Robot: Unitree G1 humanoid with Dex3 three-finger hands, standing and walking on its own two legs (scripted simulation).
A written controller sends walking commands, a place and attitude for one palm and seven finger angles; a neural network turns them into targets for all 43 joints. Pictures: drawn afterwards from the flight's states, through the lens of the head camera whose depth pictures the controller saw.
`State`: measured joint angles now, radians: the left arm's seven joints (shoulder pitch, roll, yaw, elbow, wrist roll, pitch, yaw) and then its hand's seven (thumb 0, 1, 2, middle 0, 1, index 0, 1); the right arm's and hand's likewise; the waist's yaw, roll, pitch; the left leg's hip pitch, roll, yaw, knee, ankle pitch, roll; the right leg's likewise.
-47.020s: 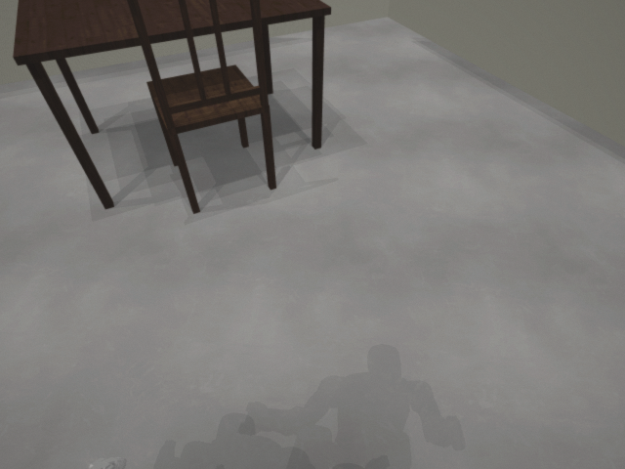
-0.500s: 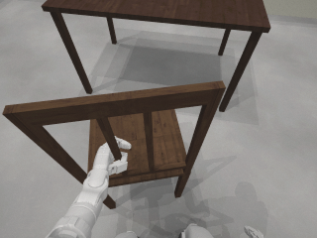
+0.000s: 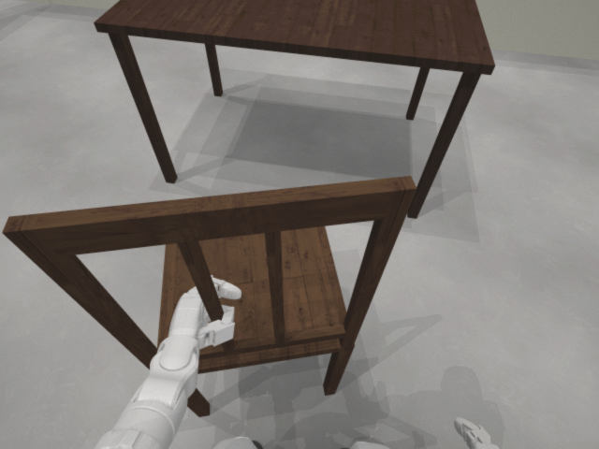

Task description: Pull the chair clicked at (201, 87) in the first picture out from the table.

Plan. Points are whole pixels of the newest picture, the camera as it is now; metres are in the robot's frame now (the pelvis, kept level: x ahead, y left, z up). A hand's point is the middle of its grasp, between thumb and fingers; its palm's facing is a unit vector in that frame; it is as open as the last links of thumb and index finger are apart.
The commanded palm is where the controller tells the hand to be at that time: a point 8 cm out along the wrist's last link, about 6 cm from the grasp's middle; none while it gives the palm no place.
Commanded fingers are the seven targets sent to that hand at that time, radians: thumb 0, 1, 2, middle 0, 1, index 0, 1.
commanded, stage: stop walking, hand still on the chair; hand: left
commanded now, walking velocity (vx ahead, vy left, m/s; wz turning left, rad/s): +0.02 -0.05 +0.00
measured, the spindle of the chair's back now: (213, 305) +0.32 +0.14 -0.05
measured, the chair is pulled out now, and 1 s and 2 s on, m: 0.64 0.65 0.65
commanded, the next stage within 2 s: open the thumb and straighten the fingers in 0.70 s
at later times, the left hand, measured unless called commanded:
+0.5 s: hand (224, 331) +0.29 +0.13 -0.06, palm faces +0.02 -0.99 -0.15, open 5.2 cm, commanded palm +0.27 +0.18 -0.05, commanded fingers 0.00 0.90 0.90 -0.50 -1.45 -0.50 -1.45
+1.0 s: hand (222, 327) +0.29 +0.13 -0.06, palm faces -0.01 -0.99 -0.11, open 6.6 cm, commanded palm +0.27 +0.18 -0.04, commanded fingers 0.00 -0.43 0.26 -0.47 -1.38 -0.47 -1.38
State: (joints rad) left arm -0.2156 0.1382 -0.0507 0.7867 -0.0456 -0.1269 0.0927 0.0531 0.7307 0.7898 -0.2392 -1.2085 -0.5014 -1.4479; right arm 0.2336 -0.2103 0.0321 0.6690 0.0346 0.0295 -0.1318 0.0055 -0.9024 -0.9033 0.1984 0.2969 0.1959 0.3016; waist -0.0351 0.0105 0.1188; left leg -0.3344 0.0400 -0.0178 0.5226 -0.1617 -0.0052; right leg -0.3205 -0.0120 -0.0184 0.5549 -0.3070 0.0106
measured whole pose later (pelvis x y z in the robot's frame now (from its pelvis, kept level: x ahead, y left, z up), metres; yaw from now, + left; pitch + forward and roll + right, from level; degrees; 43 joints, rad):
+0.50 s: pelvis +0.06 -0.01 +0.01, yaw +0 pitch -2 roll +0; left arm 0.07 0.12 -0.06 0.60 -0.03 -0.12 0.08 0.07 0.71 0.84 -0.26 -1.20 -0.50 -1.45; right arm 0.18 -0.23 0.02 0.69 0.02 -0.04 -0.11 0.01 -0.90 -0.90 0.20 0.30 0.20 0.30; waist -0.01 0.01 0.05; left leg -0.22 0.04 -0.01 0.46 -0.21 -0.03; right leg -0.20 -0.01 -0.01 0.45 -0.23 0.01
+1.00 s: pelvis +0.06 +0.00 -0.01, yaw +1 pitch +4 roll +0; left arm 0.17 0.15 -0.06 0.39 -0.07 -0.06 0.03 0.04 0.46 0.70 -0.33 -1.32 -0.50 -1.45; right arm 0.22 -0.23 0.02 0.62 0.05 -0.08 -0.04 0.01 -0.90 -0.90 0.20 0.30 0.20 0.30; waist -0.05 0.02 -0.02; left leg -0.41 0.02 -0.03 0.63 -0.29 -0.03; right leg -0.38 -0.03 -0.03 0.63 -0.32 0.01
